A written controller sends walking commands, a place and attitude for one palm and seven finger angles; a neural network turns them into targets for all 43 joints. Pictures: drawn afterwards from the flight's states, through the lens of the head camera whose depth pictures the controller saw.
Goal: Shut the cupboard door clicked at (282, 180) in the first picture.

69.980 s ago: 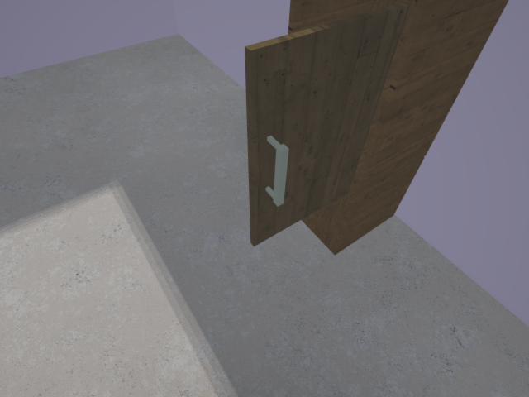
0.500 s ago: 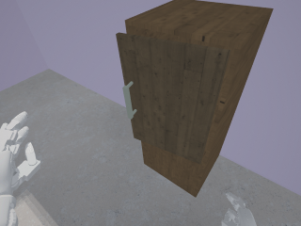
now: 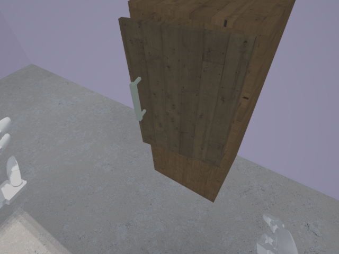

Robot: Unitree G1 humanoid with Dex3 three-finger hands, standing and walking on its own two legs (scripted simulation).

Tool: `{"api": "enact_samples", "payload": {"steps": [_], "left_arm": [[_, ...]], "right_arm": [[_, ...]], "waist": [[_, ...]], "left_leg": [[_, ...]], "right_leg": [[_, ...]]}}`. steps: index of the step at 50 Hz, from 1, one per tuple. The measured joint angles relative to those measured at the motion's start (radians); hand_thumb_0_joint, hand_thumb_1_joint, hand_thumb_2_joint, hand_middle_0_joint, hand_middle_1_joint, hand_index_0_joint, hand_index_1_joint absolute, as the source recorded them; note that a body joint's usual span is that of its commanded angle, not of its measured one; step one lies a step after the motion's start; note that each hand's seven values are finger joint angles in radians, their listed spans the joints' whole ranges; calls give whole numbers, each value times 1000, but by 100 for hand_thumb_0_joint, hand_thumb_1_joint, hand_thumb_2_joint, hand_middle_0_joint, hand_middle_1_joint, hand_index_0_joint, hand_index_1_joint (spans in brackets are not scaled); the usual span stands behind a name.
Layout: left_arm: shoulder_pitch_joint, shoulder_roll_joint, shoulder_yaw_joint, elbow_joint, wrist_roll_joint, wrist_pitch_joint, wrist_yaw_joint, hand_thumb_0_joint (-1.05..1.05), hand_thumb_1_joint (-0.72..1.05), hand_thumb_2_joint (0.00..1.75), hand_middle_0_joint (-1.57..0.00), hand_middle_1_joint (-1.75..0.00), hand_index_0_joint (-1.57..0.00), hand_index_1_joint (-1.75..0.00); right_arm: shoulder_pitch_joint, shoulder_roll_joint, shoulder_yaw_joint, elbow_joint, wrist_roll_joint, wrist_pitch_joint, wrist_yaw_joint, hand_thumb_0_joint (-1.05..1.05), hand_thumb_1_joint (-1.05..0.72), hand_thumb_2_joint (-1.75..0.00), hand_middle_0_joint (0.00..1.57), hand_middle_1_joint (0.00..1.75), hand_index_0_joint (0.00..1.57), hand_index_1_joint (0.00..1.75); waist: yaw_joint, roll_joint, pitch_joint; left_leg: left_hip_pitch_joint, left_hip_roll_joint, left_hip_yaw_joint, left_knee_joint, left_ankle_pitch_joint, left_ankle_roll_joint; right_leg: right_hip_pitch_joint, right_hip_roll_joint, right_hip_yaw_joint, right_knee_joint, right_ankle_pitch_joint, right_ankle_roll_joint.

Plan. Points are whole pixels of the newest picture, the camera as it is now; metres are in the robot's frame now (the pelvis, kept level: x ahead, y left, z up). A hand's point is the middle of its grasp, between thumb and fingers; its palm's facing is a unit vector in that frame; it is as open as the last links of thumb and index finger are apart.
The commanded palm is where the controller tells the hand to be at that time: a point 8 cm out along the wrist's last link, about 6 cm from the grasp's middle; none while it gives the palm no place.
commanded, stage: step back with the hand held close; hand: left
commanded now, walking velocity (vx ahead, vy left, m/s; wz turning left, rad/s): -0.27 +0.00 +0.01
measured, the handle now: (139, 99) +0.65 +0.16 -0.03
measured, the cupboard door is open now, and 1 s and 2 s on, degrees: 9 9 9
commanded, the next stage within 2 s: stop stepping back and stand still in 1.28 s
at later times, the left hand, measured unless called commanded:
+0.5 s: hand out of the picture +0.13 +0.27 +0.16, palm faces +0.48 -0.77 -0.42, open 7.5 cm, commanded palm +0.06 +0.30 +0.18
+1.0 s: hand out of the picture +0.06 +0.28 +0.17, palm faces +0.50 -0.75 -0.44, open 7.5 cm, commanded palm -0.02 +0.32 +0.18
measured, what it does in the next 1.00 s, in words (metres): walks backwards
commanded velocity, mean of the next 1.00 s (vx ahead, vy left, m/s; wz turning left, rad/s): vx -0.35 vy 0.00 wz -0.03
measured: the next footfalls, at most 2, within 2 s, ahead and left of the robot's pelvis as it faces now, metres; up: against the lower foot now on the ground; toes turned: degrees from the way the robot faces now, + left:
right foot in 1.18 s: -0.20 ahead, -0.15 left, +0.00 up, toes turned +6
left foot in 1.60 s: -0.12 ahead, +0.11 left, +0.00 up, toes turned -2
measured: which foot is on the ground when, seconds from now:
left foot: down 0.00-1.00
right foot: down 0.00-0.94, up 0.96-1.00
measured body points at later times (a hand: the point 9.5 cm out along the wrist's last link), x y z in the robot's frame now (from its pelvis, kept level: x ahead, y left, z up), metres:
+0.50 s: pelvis -0.07 +0.00 -0.01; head -0.07 +0.02 +0.44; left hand +0.09 +0.31 +0.18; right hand +0.09 -0.24 -0.09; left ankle +0.00 +0.09 -0.74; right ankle +0.01 -0.13 -0.74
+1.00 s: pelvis -0.13 +0.01 -0.02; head -0.11 +0.04 +0.43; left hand +0.03 +0.32 +0.19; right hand +0.05 -0.23 -0.09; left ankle +0.00 +0.09 -0.73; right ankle -0.04 -0.13 -0.72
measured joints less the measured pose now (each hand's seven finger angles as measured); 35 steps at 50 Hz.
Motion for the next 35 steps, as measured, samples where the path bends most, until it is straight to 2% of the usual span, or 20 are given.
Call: {"api": "enact_samples", "payload": {"steps": [9, 21, 26, 31, 35], "left_arm": [[7, 5, 15, -23, 13, -23, 13, 2, 88, 90, -21, -30, -21, -30], [-27, -36, 27, -36, 46, -78, 32, 2, 88, 90, -21, -30, -21, -30], [-30, -30, 20, -60, 45, -101, 44, 2, 88, 90, -21, -30, -21, -30], [-25, 18, 55, -59, 53, -123, 41, 2, 88, 90, -21, -30, -21, -30], [-18, 33, 88, -52, 56, -133, 31, 2, 88, 90, -21, -30, -21, -30]], "right_arm": [[12, 23, 21, -27, 2, -8, 0, 2, -91, -90, 20, 30, 20, 30], [57, 24, 27, 9, -12, -71, 11, 2, -90, -90, 20, 30, 20, 30], [60, 21, 25, 27, -19, -86, 15, 2, -90, -90, 20, 30, 20, 30], [65, 30, 22, 21, -17, -102, 12, 2, -90, -90, 20, 30, 20, 30], [58, 36, 18, 23, -18, -111, 15, 2, -90, -90, 20, 30, 20, 30]], "waist": [[-8, -28, -8], [5, -40, 1], [-6, -48, 1], [-35, -54, 11], [-31, -52, 19]], "left_leg": [[-68, 2, 4, 47, 20, 14], [-164, 19, -22, 166, -19, 11], [-183, 20, -25, 157, 0, 7], [-201, 19, -33, 153, 57, 14], [-223, 26, -37, 188, 43, 11]], "right_leg": [[-59, 0, 3, 28, 32, 7], [-122, 15, -28, 91, 44, -5], [-135, 16, -29, 71, 67, -5], [-145, 47, 14, 101, 55, 3], [-157, 68, 44, 137, 32, 3]]}}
